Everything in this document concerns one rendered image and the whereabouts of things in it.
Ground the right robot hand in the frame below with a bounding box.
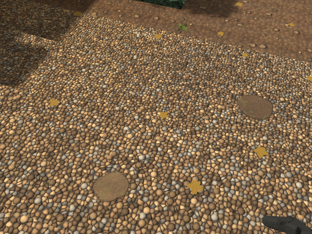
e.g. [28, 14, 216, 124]
[262, 215, 312, 234]

